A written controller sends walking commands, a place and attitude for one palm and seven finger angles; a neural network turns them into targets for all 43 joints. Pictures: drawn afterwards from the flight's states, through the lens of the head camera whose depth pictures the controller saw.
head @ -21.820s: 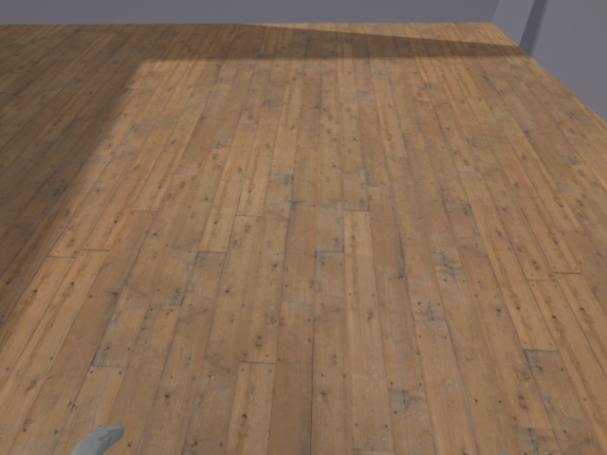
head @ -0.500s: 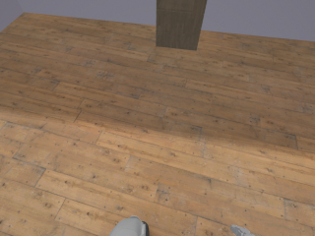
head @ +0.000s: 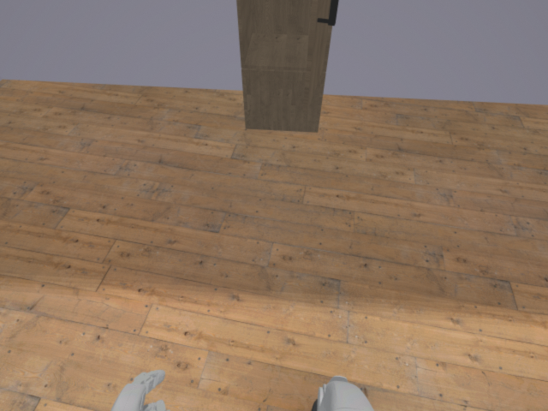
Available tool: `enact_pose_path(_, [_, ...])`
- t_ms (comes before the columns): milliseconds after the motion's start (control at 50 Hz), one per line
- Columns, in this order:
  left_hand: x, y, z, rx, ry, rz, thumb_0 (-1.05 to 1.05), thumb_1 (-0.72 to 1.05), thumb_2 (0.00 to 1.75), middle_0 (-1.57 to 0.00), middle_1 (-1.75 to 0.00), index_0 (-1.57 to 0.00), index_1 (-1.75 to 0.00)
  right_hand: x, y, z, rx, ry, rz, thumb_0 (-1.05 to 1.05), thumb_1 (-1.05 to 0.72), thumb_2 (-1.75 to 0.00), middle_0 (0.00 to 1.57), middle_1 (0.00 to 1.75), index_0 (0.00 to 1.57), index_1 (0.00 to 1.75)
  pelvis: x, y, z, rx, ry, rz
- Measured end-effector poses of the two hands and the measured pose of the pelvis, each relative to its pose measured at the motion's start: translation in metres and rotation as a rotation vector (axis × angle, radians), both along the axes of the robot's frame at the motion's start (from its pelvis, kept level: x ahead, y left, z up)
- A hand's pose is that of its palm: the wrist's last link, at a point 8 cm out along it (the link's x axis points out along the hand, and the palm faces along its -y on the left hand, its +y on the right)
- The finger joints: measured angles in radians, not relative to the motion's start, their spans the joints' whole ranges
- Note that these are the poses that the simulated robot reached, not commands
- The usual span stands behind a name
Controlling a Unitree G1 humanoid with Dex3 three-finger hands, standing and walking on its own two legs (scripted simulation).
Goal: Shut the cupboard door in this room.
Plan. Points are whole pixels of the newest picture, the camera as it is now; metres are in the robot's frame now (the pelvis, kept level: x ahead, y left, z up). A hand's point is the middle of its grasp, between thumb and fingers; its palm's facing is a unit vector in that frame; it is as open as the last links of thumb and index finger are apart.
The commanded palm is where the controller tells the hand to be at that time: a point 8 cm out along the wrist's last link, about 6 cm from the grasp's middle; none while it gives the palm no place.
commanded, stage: turn or walk to find it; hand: left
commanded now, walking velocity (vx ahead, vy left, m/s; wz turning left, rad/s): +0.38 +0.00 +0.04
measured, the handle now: (328, 0) +1.31 -0.19 +0.07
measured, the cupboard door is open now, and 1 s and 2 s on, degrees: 78 78 78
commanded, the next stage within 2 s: stand and wait in 0.30 s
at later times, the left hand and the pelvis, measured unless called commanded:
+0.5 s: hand out of the picture +0.16 +0.13 -0.16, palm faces +0.12 -0.97 -0.21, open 7.3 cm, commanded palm none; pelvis +0.20 -0.04 +0.01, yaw +2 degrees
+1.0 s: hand (197, 339) +0.27 +0.15 -0.17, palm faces +0.06 -0.98 -0.20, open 7.3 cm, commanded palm none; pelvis +0.27 -0.02 +0.00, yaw +1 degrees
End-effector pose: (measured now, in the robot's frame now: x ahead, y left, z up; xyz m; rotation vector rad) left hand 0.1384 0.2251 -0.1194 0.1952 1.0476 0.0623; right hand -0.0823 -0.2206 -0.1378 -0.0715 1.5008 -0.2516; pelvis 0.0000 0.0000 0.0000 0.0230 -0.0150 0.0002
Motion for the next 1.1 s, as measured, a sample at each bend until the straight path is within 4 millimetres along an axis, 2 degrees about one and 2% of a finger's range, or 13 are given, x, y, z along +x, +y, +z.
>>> enact_pose_path(100, [0.068, -0.033, -0.010, 0.013, -0.016, -0.050, 0.00, 0.91, 0.90, -0.20, -0.30, -0.20, -0.30, 0.007, -0.005, -0.013, 0.063, 0.145, -0.050, 0.00, -0.91, -0.90, 0.20, 0.30, 0.20, 0.30, 0.056, -0.025, -0.015, 0.004, 0.009, -0.003])
enact_pose_path(160, [0.081, -0.048, -0.012, 0.013, -0.023, -0.027, 0.00, 0.91, 0.90, -0.20, -0.30, -0.20, -0.30, 0.037, -0.018, -0.017, 0.087, 0.175, -0.037, 0.00, -0.91, -0.90, 0.20, 0.30, 0.20, 0.30, 0.081, -0.040, -0.017, -0.003, -0.009, 0.011])
enact_pose_path(240, [0.061, -0.053, -0.010, 0.012, 0.066, 0.070, 0.00, 0.91, 0.90, -0.20, -0.30, -0.20, -0.30, 0.114, -0.043, -0.016, 0.070, 0.078, 0.025, 0.01, -0.91, -0.90, 0.20, 0.30, 0.20, 0.30, 0.111, -0.051, -0.005, 0.001, -0.027, 0.024])
enact_pose_path(300, [0.045, -0.040, -0.003, 0.058, 0.132, 0.144, -0.02, 0.95, 0.90, -0.21, -0.30, -0.21, -0.30, 0.185, -0.059, -0.014, 0.049, -0.040, 0.078, 0.01, -0.91, -0.90, 0.20, 0.30, 0.20, 0.30, 0.132, -0.056, 0.002, -0.002, -0.023, 0.030])
enact_pose_path(400, [0.019, -0.036, -0.002, 0.065, 0.275, 0.189, -0.01, 0.94, 0.90, -0.20, -0.30, -0.20, -0.30, 0.295, -0.068, -0.003, 0.018, -0.220, 0.142, 0.00, -0.92, -0.90, 0.20, 0.30, 0.19, 0.30, 0.168, -0.055, 0.007, -0.010, -0.011, 0.033])
enact_pose_path(520, [0.008, -0.045, -0.013, -0.004, 0.389, 0.247, 0.00, 0.92, 0.90, -0.20, -0.30, -0.20, -0.30, 0.395, -0.047, 0.007, 0.004, -0.327, 0.241, 0.00, -0.92, -0.90, 0.19, 0.30, 0.19, 0.30, 0.207, -0.040, 0.006, -0.029, -0.005, 0.042])
enact_pose_path(580, [0.011, -0.047, -0.025, -0.049, 0.434, 0.276, 0.00, 0.91, 0.90, -0.20, -0.30, -0.20, -0.30, 0.433, -0.026, 0.006, -0.002, -0.356, 0.285, 0.00, -0.92, -0.90, 0.19, 0.30, 0.19, 0.30, 0.229, -0.027, -0.001, -0.047, -0.008, 0.045])
enact_pose_path(620, [0.016, -0.046, -0.035, -0.072, 0.462, 0.282, 0.00, 0.91, 0.90, -0.20, -0.30, -0.20, -0.30, 0.450, -0.012, 0.005, -0.004, -0.371, 0.302, 0.00, -0.92, -0.90, 0.20, 0.30, 0.19, 0.30, 0.240, -0.020, -0.006, -0.039, -0.010, 0.047])
enact_pose_path(680, [0.033, -0.045, -0.040, -0.086, 0.473, 0.261, 0.00, 0.91, 0.90, -0.20, -0.30, -0.20, -0.30, 0.460, 0.006, 0.007, 0.006, -0.379, 0.298, 0.00, -0.92, -0.90, 0.20, 0.30, 0.19, 0.30, 0.249, -0.014, -0.006, -0.023, -0.020, 0.022])
enact_pose_path(760, [0.065, -0.039, -0.037, -0.078, 0.431, 0.221, 0.00, 0.91, 0.90, -0.20, -0.30, -0.20, -0.30, 0.451, 0.017, 0.004, 0.030, -0.361, 0.243, 0.00, -0.92, -0.90, 0.20, 0.30, 0.20, 0.30, 0.255, -0.009, -0.002, -0.022, -0.029, 0.017])
enact_pose_path(840, [0.098, -0.031, -0.035, -0.038, 0.349, 0.187, 0.00, 0.91, 0.90, -0.20, -0.30, -0.20, -0.30, 0.445, 0.006, -0.002, 0.031, -0.362, 0.188, -0.04, -0.94, -0.90, 0.20, 0.30, 0.20, 0.30, 0.258, -0.013, -0.005, 0.001, -0.031, 0.016])
enact_pose_path(940, [0.121, -0.029, -0.024, -0.001, 0.291, 0.172, 0.00, 0.91, 0.90, -0.20, -0.30, -0.20, -0.30, 0.429, -0.019, -0.005, 0.012, -0.309, 0.150, -0.04, -0.95, -0.90, 0.20, 0.30, 0.20, 0.30, 0.268, -0.019, -0.001, -0.011, -0.033, 0.026])
enact_pose_path(1100, [0.136, -0.035, -0.019, 0.011, 0.309, 0.150, 0.00, 0.91, 0.90, -0.20, -0.30, -0.20, -0.30, 0.369, -0.040, -0.005, 0.001, -0.119, 0.114, -0.01, -0.93, -0.90, 0.20, 0.30, 0.19, 0.30, 0.281, -0.032, 0.005, -0.013, -0.016, 0.022])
